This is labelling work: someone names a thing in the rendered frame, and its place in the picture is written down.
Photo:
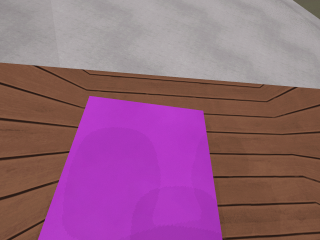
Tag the pedestal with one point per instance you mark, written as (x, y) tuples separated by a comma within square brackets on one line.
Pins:
[(264, 145)]

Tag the carton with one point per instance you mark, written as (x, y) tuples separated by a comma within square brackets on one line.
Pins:
[(136, 171)]

